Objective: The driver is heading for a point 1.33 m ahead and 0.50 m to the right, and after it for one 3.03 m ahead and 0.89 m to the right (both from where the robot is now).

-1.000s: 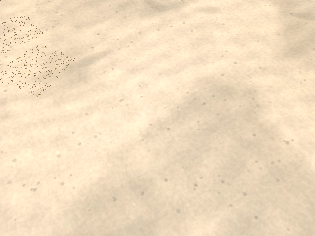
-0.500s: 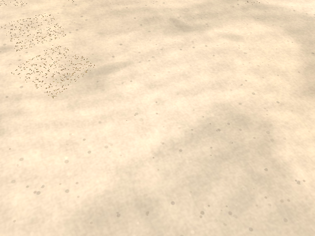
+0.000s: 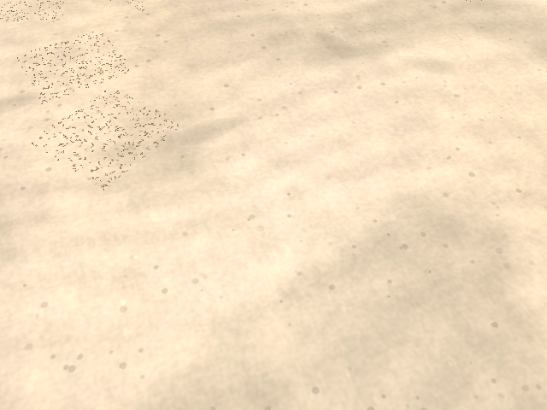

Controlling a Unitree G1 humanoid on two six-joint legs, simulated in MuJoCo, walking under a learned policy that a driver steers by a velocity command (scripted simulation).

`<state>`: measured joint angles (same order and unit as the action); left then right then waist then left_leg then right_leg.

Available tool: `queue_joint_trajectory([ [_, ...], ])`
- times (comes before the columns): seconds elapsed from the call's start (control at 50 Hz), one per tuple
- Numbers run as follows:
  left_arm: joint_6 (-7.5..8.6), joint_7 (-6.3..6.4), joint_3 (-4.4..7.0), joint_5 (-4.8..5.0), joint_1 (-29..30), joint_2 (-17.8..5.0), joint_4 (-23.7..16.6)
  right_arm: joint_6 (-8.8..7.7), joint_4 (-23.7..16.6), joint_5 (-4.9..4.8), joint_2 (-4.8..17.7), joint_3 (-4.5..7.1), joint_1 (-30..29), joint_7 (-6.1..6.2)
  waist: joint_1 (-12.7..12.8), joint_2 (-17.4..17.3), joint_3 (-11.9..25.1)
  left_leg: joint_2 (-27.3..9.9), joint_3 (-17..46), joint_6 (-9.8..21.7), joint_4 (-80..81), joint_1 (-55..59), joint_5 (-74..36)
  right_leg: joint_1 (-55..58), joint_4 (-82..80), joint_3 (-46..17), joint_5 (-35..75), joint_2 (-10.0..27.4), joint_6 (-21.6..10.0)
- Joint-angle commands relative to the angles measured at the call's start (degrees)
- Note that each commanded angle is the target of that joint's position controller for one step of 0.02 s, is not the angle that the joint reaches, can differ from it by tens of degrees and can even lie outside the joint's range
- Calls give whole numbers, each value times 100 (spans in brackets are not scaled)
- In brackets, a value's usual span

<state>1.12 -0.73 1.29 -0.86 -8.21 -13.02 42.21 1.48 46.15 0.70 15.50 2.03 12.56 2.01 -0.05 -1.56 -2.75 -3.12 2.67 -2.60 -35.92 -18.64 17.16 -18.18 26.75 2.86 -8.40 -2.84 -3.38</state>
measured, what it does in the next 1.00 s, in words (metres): walks ahead: left foot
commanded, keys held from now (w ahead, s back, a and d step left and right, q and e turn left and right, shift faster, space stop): no key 0.42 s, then w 0.46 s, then w+e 0.12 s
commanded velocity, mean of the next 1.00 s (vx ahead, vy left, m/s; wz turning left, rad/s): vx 0.19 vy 0.00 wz -0.01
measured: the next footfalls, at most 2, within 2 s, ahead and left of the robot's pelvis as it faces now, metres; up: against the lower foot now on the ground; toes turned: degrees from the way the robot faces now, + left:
left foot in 0.02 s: +0.07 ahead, +0.14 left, +0.00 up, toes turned -1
right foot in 1.12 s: +0.46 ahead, -0.10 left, +0.00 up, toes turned -6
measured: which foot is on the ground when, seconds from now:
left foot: up 0.00-0.00, down 0.02-1.00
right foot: down 0.00-0.70, up 0.72-1.00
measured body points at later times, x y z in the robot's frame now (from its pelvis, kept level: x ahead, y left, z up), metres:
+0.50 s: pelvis +0.06 +0.01 +0.00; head +0.06 +0.01 +0.45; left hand +0.17 +0.27 -0.13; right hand +0.14 -0.24 -0.14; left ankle +0.03 +0.14 -0.73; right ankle +0.06 -0.09 -0.73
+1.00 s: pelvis +0.22 +0.03 +0.00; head +0.25 +0.04 +0.45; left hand +0.45 +0.25 -0.09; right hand +0.13 -0.22 -0.13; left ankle +0.07 +0.14 -0.73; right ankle +0.38 -0.11 -0.69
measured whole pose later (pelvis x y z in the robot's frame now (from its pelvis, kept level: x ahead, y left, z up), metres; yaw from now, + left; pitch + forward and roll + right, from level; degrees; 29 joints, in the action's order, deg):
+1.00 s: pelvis +0.22 +0.03 +0.00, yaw -1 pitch +1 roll +0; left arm 3.9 -2.7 1.5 1.7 0.3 -15.1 44.9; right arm -4.8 57.3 -0.1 12.8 1.7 26.9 0.6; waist -4.9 1.6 -1.9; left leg 0.7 -1.7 1.1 -9.0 8.0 18.4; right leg -35.7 37.2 2.4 -2.0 2.8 -1.9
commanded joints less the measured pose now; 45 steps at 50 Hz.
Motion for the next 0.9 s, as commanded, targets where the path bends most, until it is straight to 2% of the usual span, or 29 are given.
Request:
queue_joint_trajectory([
  [0.02, 42, 34, 75, -1, 289, -543, -273, -45, -185, 114, 492, 109, 428, 3, -236, 545, 376, -95, 92, 233, 868, 1298, -808, -690, -1063, -1132, -2213, 1006, -253],
  [0.04, 49, 19, 70, -47, 155, -551, -240, -64, -290, 87, 755, 142, 311, 33, -64, 191, 166, -410, 426, 379, 1131, 1028, -767, -650, -793, -941, -2283, 732, -3],
  [0.06, 30, 40, 102, -18, -8, -577, -247, -84, -162, 10, 924, 212, 136, 38, 186, -574, 14, -292, 436, 534, 1235, 168, 537, -137, -584, -507, -1738, 412, 161],
  [0.08, 20, 72, 109, -34, 111, -671, -220, -144, -215, 16, 629, 146, -10, 17, 81, -594, -48, -181, 396, 505, 1420, -179, 943, 263, -296, -459, -1340, 394, 217],
  [0.1, 10, 95, 118, -10, 113, -650, -211, -201, -189, 59, 428, 81, -65, 7, 112, -605, 3, -180, 384, 418, 1474, -259, 851, 440, -177, -429, -1071, 397, 175],
  [0.18, 13, 114, 107, 1, 8, -577, -66, -348, -103, -10, 457, 75, 73, -18, 30, -182, 309, -92, 238, 296, 1067, 342, -561, 443, -34, -463, -148, 454, 42],
  [0.26, 14, 100, 107, 53, 9, -551, 63, -318, -17, -29, 455, 71, 138, -3, -26, 37, 488, -32, 159, 324, 876, 629, -1234, 545, 95, -443, 522, 478, 57],
  [0.42, -65, 157, 129, 80, -28, -618, 394, -237, 219, -39, 405, 75, 52, 7, -8, 181, 444, 56, 61, 316, 876, 757, -1529, 698, 148, -471, 889, 522, 58],
  [0.44, -77, 161, 128, 87, -140, -594, 499, -224, 323, -50, 367, 76, 183, 6, -20, 182, 563, 126, -19, 334, 907, 818, -950, 749, 143, -398, 291, 453, 42],
  [0.48, -105, 172, 189, 159, -204, -735, 594, -210, 385, -115, 429, 117, 195, 1, 11, 169, 201, 261, -83, 530, 852, 401, 958, 449, 103, -424, -1926, 363, -109],
  [0.5, -78, 181, 197, 183, -212, -764, 595, -247, 354, -144, 384, 108, 143, 4, 39, 229, -147, 257, -44, 623, 828, 64, 1618, 217, -78, -643, -2783, 460, -220],
  [0.54, 85, 172, 214, 229, -482, -849, 662, -437, 251, -198, 253, 75, -10, -12, 147, 571, -539, 285, -95, 702, 399, -571, 1742, 267, -549, -1498, -3512, 951, -573],
  [0.58, 241, 133, 288, 226, -847, -1130, 786, -659, 141, -225, 122, 59, -188, -84, 187, 1178, -454, 401, -358, 709, -434, -1015, 968, 763, -1237, -2989, -3580, 1833, -1134],
  [0.6, 282, 123, 303, 226, -886, -1173, 795, -722, 110, -228, 195, 80, -293, -118, 197, 1183, -413, 333, -281, 772, -479, -1059, 940, 847, -1335, -3327, -3209, 2055, -1284],
  [0.62, 310, 116, 305, 225, -788, -1169, 759, -764, 128, -229, 224, 95, -278, -159, 130, 1128, -322, 271, -229, 846, -388, -962, 1045, 911, -1292, -3261, -2728, 2097, -1261],
  [0.64, 311, 103, 307, 249, -577, -1166, 687, -792, 218, -237, 204, 95, -118, -199, -12, 1054, -199, 238, -257, 935, 27, -564, 980, 823, -1212, -2927, -2300, 1998, -1121],
  [0.66, 276, 89, 304, 298, -188, -1160, 567, -805, 426, -247, 215, 116, 275, -226, -272, 946, -89, 255, -327, 1017, 763, 364, 436, 353, -1068, -2346, -1848, 1721, -864],
  [0.68, 250, 82, 276, 300, 201, -1045, 432, -782, 710, -218, 335, 182, 809, -232, -533, 711, 9, 224, -142, 1028, 1162, 1458, -33, -357, -591, -1627, -1286, 1273, -534],
  [0.7, 290, 76, 166, 267, 623, -657, 198, -770, 953, -209, 752, 316, 1533, -216, -772, -327, 88, -491, 1154, 1301, 1755, 2212, 317, -1175, 893, -532, -758, 497, -50],
  [0.72, 410, 89, 152, 232, 646, -634, 18, -766, 986, -203, 1265, 453, 1870, -256, -834, -1491, 122, -1504, 2883, 1849, 2273, 3172, -350, -2357, 2351, -41, -1266, -2, 225],
  [0.74, 464, 87, 222, 253, 554, -883, 119, -780, 918, -104, 818, 324, 1792, -253, -768, -976, 40, -1756, 3050, 2032, 2167, 3488, -1099, -3151, 3378, -451, -2316, 151, 216],
  [0.76, 487, 42, 216, 329, 312, -843, 208, -800, 873, -62, 535, 240, 1689, -251, -597, -594, 15, -1631, 2577, 1895, 2028, 3630, -1529, -3441, 3832, -694, -2070, 350, 101],
  [0.78, 492, 8, 193, 353, 245, -746, 256, -797, 827, -69, 522, 226, 1570, -257, -485, -433, 42, -1503, 2142, 1736, 2054, 3685, -1789, -3625, 3912, -642, -1681, 527, 31],
  [0.8, 495, -25, 194, 316, 406, -726, 212, -762, 837, -108, 476, 189, 1503, -264, -449, -296, -113, -1447, 1776, 1588, 2168, 3568, -2164, -3747, 3736, -574, -1341, 689, 2],
  [0.82, 483, -68, 199, 268, 524, -674, 183, -713, 848, -100, 334, 127, 1468, -256, -398, -300, -124, -1290, 1404, 1426, 2278, 3328, -2447, -3532, 3489, -470, -1042, 799, 16],
  [0.84, 465, -124, 164, 249, 558, -543, 156, -665, 845, -89, 284, 97, 1447, -245, -353, -381, -121, -1135, 1135, 1361, 2400, 3038, -2566, -3242, 3194, -321, -778, 791, 77],
  [0.88, 423, -198, 88, 202, 846, -344, 49, -616, 792, -92, 392, 90, 1295, -176, -332, -363, -222, -877, 649, 1320, 2655, 2350, -2541, -2649, 2406, -80, -191, 694, 241],
  [0.9, 406, -214, 44, 210, 1052, -260, -19, -616, 758, -71, 524, 106, 1188, -135, -342, -355, -306, -762, 371, 1265, 2794, 1981, -2413, -2298, 1903, 17, 170, 620, 282],
])
Velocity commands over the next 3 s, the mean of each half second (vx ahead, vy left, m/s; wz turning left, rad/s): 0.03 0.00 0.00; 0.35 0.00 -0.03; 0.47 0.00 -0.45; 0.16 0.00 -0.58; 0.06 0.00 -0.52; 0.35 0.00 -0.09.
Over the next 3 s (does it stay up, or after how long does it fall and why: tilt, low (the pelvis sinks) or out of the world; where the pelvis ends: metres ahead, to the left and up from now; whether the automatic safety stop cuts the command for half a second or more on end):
stays up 0.71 -0.24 -0.01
